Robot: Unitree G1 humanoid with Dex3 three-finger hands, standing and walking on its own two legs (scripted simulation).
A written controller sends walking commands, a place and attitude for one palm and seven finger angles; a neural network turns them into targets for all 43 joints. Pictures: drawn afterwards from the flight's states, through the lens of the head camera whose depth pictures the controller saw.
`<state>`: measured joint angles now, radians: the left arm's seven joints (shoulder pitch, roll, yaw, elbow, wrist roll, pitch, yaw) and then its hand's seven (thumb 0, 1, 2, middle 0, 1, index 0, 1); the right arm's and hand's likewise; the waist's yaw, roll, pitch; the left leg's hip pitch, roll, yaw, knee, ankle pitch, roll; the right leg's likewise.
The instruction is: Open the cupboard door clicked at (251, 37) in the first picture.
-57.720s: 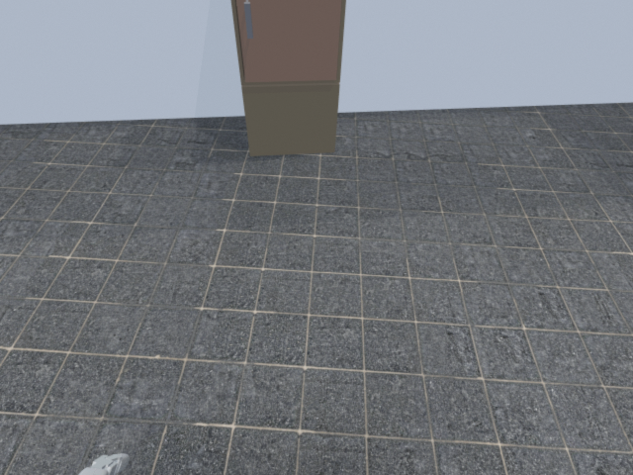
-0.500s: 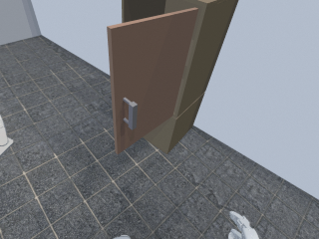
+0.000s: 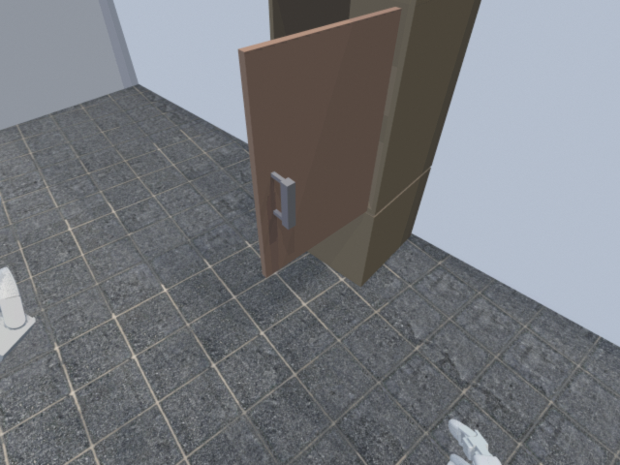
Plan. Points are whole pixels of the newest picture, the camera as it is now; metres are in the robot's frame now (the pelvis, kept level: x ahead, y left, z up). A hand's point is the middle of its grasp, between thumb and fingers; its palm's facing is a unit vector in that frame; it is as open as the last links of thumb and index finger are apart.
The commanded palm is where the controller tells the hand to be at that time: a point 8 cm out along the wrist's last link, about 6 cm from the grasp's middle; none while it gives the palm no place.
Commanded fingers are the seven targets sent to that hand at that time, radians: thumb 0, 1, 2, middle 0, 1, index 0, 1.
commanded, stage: stop stepping back and stand still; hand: left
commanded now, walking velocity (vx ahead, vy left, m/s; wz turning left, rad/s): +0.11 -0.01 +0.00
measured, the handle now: (282, 200) +0.68 +0.08 -0.07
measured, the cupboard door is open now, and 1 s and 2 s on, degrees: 84 84 84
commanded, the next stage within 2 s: let the arm hang, fingers relaxed in 0.52 s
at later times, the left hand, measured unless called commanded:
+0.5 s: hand (71, 313) +0.22 +0.24 +0.17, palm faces +0.43 -0.75 -0.51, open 7.4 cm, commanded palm +0.16 +0.28 +0.19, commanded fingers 0.00 0.90 0.90 -0.20 -0.30 -0.20 -0.30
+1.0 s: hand out of the picture +0.06 +0.18 -0.16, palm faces +0.06 -0.98 -0.20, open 7.0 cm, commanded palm none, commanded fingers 0.00 0.90 0.90 -0.20 -0.30 -0.20 -0.30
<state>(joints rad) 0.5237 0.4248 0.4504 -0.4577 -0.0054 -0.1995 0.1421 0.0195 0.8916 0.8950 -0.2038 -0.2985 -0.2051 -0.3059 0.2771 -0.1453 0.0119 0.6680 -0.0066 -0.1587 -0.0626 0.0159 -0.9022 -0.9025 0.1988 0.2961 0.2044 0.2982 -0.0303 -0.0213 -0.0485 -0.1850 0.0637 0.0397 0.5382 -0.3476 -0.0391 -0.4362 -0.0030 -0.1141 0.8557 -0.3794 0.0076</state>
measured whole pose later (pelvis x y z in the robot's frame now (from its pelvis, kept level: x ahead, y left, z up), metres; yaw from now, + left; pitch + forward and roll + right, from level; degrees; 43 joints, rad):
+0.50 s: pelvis +0.02 -0.02 +0.00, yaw +0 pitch -2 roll +1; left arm 0.54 0.40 0.41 -0.44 -0.03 -0.22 0.15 0.02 0.89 0.89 -0.21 -0.30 -0.21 -0.31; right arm 0.18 -0.24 -0.03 0.62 0.02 -0.11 -0.07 0.02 -0.91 -0.90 0.20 0.30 0.20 0.30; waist 0.00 0.02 0.05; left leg -0.25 0.04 0.07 0.51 -0.22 -0.02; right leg -0.20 0.04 -0.13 0.52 -0.30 -0.09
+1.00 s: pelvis +0.02 -0.01 +0.01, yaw +3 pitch -1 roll +0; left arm 0.26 0.19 0.01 0.91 0.01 0.03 0.03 -0.01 0.99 0.89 -0.21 -0.30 -0.21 -0.30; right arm 0.23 -0.20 0.02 1.00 -0.02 0.04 0.00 0.01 -0.91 -0.90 0.20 0.30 0.20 0.30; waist 0.00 -0.03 0.08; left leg -0.27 0.01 0.04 0.49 -0.20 0.01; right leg -0.20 0.01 -0.16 0.50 -0.29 -0.07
